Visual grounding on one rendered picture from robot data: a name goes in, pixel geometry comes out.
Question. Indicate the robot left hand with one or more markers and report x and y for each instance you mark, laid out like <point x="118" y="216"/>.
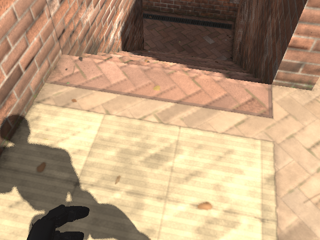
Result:
<point x="45" y="228"/>

